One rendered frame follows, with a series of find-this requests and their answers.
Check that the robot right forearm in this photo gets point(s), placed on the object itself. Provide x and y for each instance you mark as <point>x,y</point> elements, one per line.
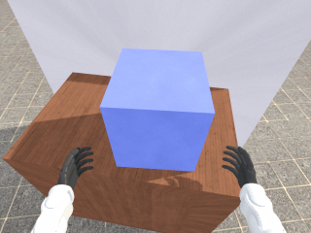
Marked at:
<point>258,210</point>

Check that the robot left forearm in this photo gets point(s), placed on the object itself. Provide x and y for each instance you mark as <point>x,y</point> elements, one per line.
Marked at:
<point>55,210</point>

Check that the pedestal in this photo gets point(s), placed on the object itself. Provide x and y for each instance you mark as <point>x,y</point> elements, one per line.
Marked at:
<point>165,201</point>

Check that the carton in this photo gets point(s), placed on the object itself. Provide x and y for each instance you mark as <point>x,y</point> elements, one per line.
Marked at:
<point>158,109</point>

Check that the robot right hand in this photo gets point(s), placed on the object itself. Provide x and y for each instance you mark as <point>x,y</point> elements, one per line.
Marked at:
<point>244,168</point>

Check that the robot left hand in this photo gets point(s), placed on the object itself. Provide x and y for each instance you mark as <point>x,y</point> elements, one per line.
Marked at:
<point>71,168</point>

